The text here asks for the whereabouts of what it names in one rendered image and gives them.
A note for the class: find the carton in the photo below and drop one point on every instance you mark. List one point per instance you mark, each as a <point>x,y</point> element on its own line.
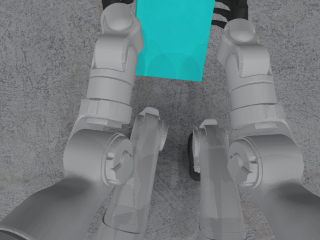
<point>175,36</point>

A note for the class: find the robot left upper arm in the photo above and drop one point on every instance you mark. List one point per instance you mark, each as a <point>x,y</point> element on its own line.
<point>94,162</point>

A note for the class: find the left robot forearm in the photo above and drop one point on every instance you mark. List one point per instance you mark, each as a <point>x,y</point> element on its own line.
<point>112,73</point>

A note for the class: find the robot right upper arm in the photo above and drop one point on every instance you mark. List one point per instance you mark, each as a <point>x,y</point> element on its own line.
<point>270,167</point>

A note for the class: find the right robot shin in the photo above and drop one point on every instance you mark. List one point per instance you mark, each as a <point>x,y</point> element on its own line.
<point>196,162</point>

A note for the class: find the robot left hand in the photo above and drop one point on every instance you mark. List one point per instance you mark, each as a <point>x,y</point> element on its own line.
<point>106,3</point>

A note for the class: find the robot right hand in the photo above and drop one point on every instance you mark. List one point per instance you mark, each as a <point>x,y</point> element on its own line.
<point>238,10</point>

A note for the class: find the right robot forearm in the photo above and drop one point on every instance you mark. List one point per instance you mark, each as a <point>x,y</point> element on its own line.
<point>250,83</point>

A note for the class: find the robot left thigh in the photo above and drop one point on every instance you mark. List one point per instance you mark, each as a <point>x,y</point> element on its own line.
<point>126,216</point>

